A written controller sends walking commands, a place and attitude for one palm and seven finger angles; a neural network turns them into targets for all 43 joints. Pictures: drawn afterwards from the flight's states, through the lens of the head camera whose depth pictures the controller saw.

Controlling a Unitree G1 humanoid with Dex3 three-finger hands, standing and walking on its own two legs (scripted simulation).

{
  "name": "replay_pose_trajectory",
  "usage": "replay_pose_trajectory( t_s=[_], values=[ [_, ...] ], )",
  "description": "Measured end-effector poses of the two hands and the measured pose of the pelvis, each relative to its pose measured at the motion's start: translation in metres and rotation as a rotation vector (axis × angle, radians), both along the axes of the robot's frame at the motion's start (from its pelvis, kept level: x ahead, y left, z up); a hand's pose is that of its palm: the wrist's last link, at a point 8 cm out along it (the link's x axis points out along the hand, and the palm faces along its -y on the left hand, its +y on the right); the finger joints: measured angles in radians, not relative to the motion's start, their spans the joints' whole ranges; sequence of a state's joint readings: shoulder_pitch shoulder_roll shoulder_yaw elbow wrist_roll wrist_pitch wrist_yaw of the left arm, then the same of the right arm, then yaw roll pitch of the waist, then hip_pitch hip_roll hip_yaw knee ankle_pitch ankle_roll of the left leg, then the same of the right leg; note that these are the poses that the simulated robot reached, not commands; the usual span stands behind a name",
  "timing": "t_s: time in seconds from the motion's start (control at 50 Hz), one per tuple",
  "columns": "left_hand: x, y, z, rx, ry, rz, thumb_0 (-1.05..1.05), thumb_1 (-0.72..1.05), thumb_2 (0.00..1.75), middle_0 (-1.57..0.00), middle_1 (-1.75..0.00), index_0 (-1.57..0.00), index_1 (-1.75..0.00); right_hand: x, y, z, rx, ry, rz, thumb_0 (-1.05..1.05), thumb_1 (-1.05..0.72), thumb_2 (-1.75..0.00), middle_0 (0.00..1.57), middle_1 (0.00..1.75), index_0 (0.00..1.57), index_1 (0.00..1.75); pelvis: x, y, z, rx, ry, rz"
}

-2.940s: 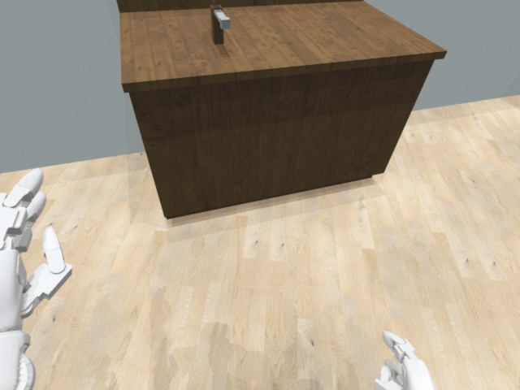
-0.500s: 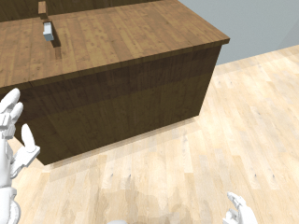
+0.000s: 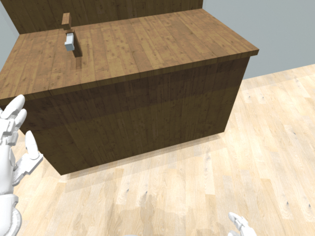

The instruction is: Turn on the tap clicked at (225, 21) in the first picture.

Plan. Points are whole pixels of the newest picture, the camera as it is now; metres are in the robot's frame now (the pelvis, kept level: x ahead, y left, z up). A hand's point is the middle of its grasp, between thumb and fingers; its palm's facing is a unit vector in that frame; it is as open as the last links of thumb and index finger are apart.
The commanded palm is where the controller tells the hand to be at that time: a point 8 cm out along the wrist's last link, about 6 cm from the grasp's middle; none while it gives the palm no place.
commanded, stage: take the last steps up to it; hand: left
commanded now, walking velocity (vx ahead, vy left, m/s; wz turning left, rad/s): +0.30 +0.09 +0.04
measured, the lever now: (69, 46) +0.76 +0.42 +0.12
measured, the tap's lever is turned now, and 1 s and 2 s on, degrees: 0 0 0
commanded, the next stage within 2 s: come to a stop and stand still in 1.54 s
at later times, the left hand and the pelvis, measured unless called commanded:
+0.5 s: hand (43, 114) +0.31 +0.27 +0.19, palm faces +0.42 -0.83 -0.38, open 7.5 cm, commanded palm +0.25 +0.31 +0.19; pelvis +0.09 +0.03 +0.01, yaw +0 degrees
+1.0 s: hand (66, 86) +0.41 +0.26 +0.19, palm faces +0.42 -0.81 -0.41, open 7.5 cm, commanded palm +0.36 +0.31 +0.19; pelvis +0.20 +0.03 +0.01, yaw +0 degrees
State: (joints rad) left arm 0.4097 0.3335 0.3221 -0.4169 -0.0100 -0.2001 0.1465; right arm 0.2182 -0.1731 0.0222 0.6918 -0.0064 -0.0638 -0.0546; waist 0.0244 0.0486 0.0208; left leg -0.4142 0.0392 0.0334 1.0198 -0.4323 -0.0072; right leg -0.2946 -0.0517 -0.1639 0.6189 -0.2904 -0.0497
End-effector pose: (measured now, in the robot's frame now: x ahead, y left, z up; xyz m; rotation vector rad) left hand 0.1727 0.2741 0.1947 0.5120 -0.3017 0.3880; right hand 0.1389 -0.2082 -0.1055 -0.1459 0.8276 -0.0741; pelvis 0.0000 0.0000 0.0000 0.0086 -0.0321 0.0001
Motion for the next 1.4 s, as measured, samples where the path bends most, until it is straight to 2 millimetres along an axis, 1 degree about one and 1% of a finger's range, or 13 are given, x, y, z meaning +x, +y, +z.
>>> replay_pose_trajectory(
  t_s=[0.14,0.24,0.4,0.5,0.58,0.72,0.84,0.94,1.02,1.1,1.24,1.32,1.4],
  values=[
    [0.014,0.004,0.003,-0.004,0.044,0.002,0.02,0.88,0.89,-0.22,-0.3,-0.21,-0.3,0.015,-0.032,0.022,-0.089,0.023,-0.036,0.02,-0.91,-0.9,0.2,0.3,0.2,0.3,0.018,0.001,0.015,0.024,0.025,0.021],
    [0.027,0.019,0.005,-0.009,0.02,0.007,0.02,0.88,0.89,-0.22,-0.3,-0.21,-0.3,0.036,-0.04,0.038,-0.166,-0.007,-0.051,0.02,-0.91,-0.9,0.2,0.3,0.2,0.3,0.037,0.014,0.015,0.023,0.026,0.018],
    [0.075,0.05,-0.001,-0.028,-0.088,-0.005,0.02,0.88,0.9,-0.21,-0.3,-0.21,-0.3,0.083,-0.001,0.04,-0.143,-0.099,-0.077,0.02,-0.91,-0.9,0.2,0.3,0.2,0.3,0.067,0.035,0.001,0.001,0.008,0.008],
    [0.094,0.037,0.008,-0.016,-0.057,-0.045,0.02,0.89,0.9,-0.21,-0.3,-0.21,-0.3,0.102,0.034,0.038,-0.027,-0.108,-0.04,0.02,-0.91,-0.9,0.2,0.3,0.2,0.3,0.086,0.034,0.009,-0.011,0.031,-0.009],
    [0.106,0.022,0.015,0.034,-0.018,-0.062,0.02,0.89,0.9,-0.21,-0.3,-0.21,-0.3,0.113,0.044,0.027,0.03,-0.079,-0.015,0.01,-0.9,-0.9,0.2,0.3,0.2,0.3,0.104,0.026,0.011,-0.011,0.035,-0.014],
    [0.136,0.012,0.001,0.039,0.015,0.012,0.02,0.88,0.89,-0.22,-0.3,-0.21,-0.3,0.14,0.013,-0.006,0.021,0.005,0.008,0.02,-0.9,-0.9,0.21,0.3,0.21,0.3,0.133,0.008,-0.004,-0.003,0.009,0.004],
    [0.16,0.006,0.0,-0.006,0.041,-0.008,0.02,0.88,0.89,-0.22,-0.3,-0.21,-0.3,0.16,-0.026,0.015,-0.083,0.029,-0.035,0.02,-0.91,-0.9,0.2,0.3,0.2,0.3,0.157,0.007,0.01,0.013,0.026,0.015],
    [0.18,0.014,0.009,0.016,0.008,-0.034,0.02,0.88,0.89,-0.22,-0.3,-0.21,-0.3,0.184,-0.04,0.037,-0.167,-0.006,-0.059,0.02,-0.91,-0.9,0.2,0.3,0.2,0.3,0.181,0.015,0.012,0.019,0.031,0.012],
    [0.2,0.032,0.009,0.019,-0.069,-0.037,0.02,0.88,0.89,-0.22,-0.3,-0.21,-0.3,0.209,-0.033,0.041,-0.206,-0.059,-0.078,0.02,-0.91,-0.9,0.2,0.3,0.2,0.3,0.206,0.029,0.001,0.0,0.015,0.001],
    [0.228,0.046,0.002,-0.002,-0.095,-0.022,0.02,0.88,0.89,-0.22,-0.3,-0.21,-0.3,0.234,-0.009,0.038,-0.153,-0.096,-0.088,0.02,-0.91,-0.9,0.2,0.3,0.2,0.3,0.221,0.033,-0.001,0.01,0.008,0.001],
    [0.25,0.025,0.01,0.005,-0.032,-0.055,0.02,0.89,0.9,-0.21,-0.3,-0.21,-0.3,0.262,0.034,0.031,0.004,-0.104,-0.023,0.01,-0.91,-0.9,0.2,0.3,0.2,0.3,0.245,0.025,0.007,-0.007,0.028,-0.007],
    [0.256,0.012,0.011,0.07,-0.006,-0.028,0.02,0.88,0.9,-0.21,-0.3,-0.21,-0.3,0.275,0.034,0.013,0.051,-0.08,0.007,0.01,-0.9,-0.9,0.21,0.3,0.21,0.3,0.26,0.012,-0.001,0.001,0.019,-0.001],
    [0.268,0.009,0.005,0.034,0.003,0.023,0.02,0.88,0.89,-0.22,-0.3,-0.21,-0.3,0.286,0.016,-0.003,0.03,-0.008,0.03,0.01,-0.9,-0.9,0.21,0.3,0.21,0.3,0.272,0.005,-0.003,0.002,0.009,0.015]
  ],
)
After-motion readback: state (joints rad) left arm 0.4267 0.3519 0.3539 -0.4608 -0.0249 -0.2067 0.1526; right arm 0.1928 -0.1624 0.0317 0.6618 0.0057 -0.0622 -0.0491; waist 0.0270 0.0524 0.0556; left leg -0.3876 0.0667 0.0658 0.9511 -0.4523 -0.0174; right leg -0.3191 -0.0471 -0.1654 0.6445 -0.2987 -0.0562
